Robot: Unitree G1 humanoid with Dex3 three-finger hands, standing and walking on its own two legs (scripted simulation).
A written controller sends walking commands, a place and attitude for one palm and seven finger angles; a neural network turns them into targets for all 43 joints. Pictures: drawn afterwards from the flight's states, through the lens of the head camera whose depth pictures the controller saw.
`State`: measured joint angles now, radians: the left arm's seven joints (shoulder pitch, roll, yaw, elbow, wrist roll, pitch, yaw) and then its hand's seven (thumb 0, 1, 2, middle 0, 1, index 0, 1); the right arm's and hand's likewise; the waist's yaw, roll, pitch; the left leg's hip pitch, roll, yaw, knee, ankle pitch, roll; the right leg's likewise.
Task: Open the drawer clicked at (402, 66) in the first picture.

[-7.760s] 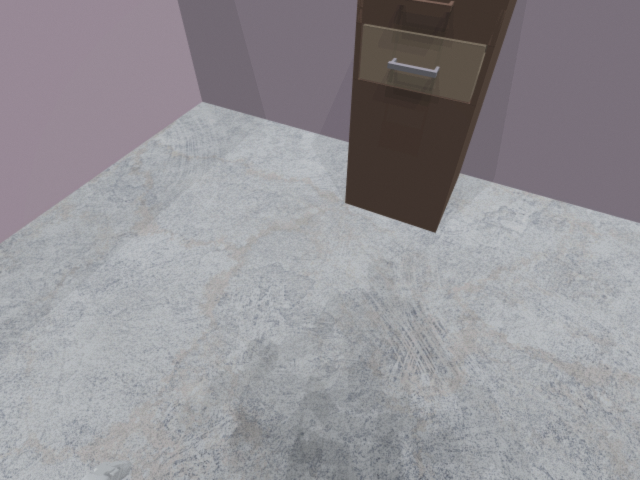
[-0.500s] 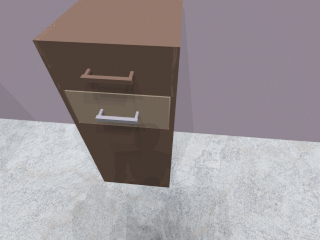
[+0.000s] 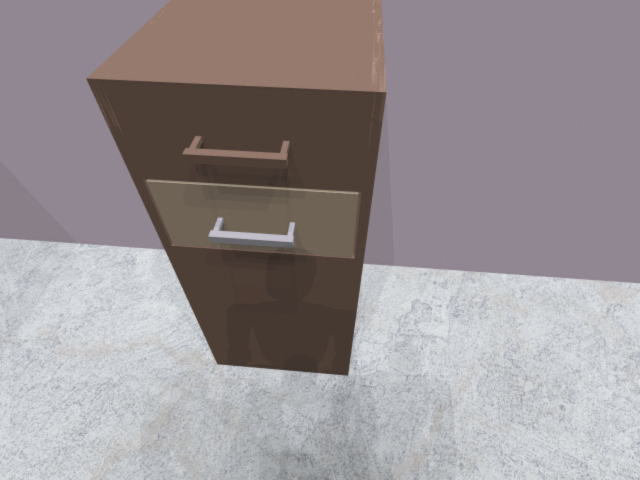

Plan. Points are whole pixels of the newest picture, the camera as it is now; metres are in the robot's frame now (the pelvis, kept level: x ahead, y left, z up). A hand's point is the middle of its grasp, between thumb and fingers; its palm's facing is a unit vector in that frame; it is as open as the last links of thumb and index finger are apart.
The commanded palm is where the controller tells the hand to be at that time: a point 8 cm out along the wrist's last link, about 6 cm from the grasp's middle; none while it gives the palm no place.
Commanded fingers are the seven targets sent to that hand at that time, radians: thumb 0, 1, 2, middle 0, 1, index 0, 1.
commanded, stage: look again from close up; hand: left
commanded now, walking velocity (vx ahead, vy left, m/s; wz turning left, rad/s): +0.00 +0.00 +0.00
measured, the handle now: (253, 232) +0.55 +0.17 -0.07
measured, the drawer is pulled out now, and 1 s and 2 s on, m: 0.00 0.00 0.00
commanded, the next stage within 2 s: raise the hand with hooked fingers in 0.18 s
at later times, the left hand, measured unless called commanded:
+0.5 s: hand (163, 437) +0.18 +0.21 -0.05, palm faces -0.08 -0.57 -0.82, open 7.6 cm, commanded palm +0.13 +0.23 -0.04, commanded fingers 0.00 0.62 0.78 -0.22 -0.48 -0.22 -0.48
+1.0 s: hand (164, 406) +0.21 +0.21 -0.03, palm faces +0.04 -0.10 -0.99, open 10.3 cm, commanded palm +0.18 +0.22 +0.03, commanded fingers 0.00 0.04 0.53 -0.26 -0.86 -0.26 -0.86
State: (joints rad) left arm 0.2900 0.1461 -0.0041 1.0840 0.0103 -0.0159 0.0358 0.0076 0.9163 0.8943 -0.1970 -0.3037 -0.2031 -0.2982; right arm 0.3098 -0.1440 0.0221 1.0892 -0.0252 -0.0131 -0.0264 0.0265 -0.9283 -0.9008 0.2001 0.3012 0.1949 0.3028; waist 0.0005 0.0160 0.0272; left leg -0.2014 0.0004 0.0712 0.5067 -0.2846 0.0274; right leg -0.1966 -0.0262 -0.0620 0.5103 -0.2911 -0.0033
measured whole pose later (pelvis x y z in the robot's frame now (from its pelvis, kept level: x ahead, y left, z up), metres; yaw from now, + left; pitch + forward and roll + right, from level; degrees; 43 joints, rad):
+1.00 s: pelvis -0.02 -0.04 -0.04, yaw +1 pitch +10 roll +1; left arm 0.27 0.38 -0.02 0.01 1.00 -0.01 0.36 0.00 0.25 0.62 -0.26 -0.72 -0.27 -0.71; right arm 0.08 -0.19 0.03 0.55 -0.07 0.11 -0.01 0.01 -0.90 -0.90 0.20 0.30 0.20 0.30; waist 0.08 0.04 -0.08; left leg -0.63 0.03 0.04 0.88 -0.41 -0.02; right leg -0.64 -0.01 -0.08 0.92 -0.45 -0.06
